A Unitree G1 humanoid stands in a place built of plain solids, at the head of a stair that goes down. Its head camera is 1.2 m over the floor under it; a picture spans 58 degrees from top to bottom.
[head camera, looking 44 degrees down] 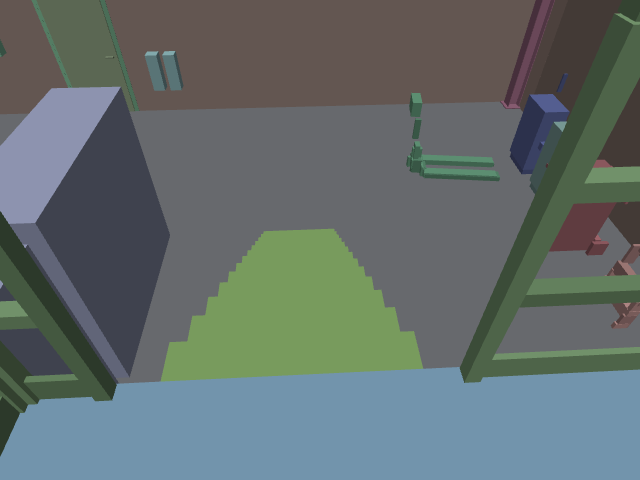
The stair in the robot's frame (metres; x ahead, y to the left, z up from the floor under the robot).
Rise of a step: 0.20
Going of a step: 0.27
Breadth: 0.93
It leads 3 degrees to the left of straight ahead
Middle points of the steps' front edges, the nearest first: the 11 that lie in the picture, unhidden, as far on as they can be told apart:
0.66 0.09 0.00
0.93 0.10 -0.20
1.20 0.12 -0.40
1.47 0.13 -0.61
1.74 0.15 -0.81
2.01 0.16 -1.01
2.28 0.17 -1.22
2.55 0.19 -1.42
2.82 0.20 -1.62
3.09 0.22 -1.82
3.35 0.23 -2.03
